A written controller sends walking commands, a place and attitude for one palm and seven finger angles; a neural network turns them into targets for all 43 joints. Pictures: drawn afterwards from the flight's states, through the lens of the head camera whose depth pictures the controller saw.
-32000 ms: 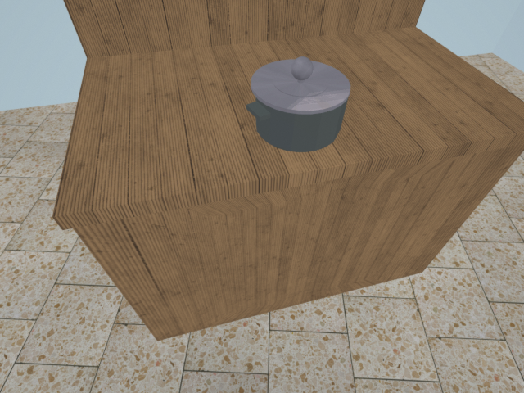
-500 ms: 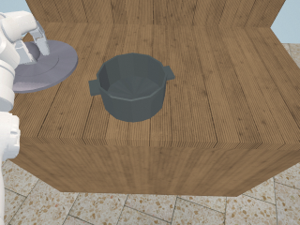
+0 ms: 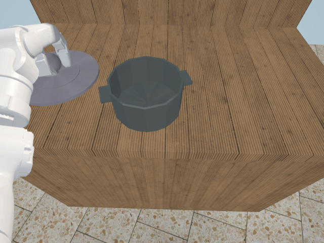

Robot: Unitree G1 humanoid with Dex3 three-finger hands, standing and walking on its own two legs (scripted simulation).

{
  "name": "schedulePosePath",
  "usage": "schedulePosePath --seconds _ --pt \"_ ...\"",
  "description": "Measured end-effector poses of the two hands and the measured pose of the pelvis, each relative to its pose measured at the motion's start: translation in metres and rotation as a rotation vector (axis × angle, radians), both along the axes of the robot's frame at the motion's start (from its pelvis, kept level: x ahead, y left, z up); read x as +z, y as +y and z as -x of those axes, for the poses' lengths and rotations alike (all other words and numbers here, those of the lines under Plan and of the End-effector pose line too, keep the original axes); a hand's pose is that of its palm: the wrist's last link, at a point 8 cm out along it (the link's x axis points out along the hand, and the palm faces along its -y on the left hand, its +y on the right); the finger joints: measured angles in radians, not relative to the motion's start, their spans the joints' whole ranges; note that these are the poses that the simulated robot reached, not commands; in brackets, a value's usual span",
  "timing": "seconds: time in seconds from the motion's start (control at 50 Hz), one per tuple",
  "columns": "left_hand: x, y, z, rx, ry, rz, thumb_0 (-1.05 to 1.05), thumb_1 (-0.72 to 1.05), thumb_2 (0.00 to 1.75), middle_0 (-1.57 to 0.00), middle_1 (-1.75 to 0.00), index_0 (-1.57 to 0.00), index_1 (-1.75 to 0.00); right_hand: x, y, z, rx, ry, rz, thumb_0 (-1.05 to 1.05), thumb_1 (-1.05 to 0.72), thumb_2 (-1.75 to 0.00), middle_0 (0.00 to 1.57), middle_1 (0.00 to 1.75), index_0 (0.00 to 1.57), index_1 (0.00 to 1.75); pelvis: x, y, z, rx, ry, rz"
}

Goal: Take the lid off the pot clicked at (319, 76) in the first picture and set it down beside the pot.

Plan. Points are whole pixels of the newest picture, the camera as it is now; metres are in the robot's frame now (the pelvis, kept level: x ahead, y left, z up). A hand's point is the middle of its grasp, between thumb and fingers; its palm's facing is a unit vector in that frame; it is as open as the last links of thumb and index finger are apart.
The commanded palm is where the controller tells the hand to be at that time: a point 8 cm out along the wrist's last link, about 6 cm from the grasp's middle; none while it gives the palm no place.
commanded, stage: lower the lid onto the table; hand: left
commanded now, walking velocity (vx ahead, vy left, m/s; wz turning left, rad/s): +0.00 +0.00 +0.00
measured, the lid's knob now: (50, 62) +0.51 +0.25 +0.17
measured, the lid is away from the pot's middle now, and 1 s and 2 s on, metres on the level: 0.23 0.22 0.22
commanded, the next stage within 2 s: open the fingers wide in 1.34 s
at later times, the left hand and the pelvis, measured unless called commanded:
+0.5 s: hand (55, 74) +0.48 +0.24 +0.16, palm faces -0.44 -0.13 -0.89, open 6.7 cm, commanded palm +0.49 +0.24 +0.23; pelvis +0.00 -0.01 +0.00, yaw -1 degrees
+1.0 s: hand (56, 84) +0.48 +0.25 +0.12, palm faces -0.46 -0.15 -0.87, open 6.3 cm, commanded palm +0.50 +0.25 +0.19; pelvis +0.00 -0.01 -0.01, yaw -1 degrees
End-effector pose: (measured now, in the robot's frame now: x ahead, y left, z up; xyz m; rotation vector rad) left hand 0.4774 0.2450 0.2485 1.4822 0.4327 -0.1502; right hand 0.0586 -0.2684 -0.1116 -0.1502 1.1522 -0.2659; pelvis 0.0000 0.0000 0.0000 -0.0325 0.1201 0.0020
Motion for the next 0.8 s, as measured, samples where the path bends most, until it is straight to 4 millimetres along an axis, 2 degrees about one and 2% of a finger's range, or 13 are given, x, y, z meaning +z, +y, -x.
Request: schedulePosePath --seconds 0.26,0.5,0.8 --pt "-0.026 -0.005 -0.002 -0.001 0.074 0.015 0.05 0.23 0.87 -0.65 -0.86 -0.79 -0.96 0.0 -0.009 0.021 -0.028 0.048 0.025 0.01 -0.91 -0.9 0.2 0.3 0.21 0.3 -0.001 -0.005 0.003 -0.006 0.002 -0.001" --pt "-0.035 0.0 -0.007 0.01 0.087 0.029 0.05 0.24 0.88 -0.65 -0.84 -0.79 -0.98 0.0 -0.019 0.04 -0.068 0.099 0.04 0.01 -0.91 -0.9 0.2 0.3 0.2 0.3 -0.002 -0.009 -0.002 -0.015 0.013 0.0" --pt "-0.052 0.003 -0.009 0.002 0.102 0.048 0.05 0.25 0.91 -0.63 -0.82 -0.81 -1.01 -0.002 -0.017 0.028 -0.07 0.091 0.029 0.01 -0.91 -0.9 0.2 0.3 0.21 0.3 -0.003 -0.01 -0.004 -0.02 0.03 0.001"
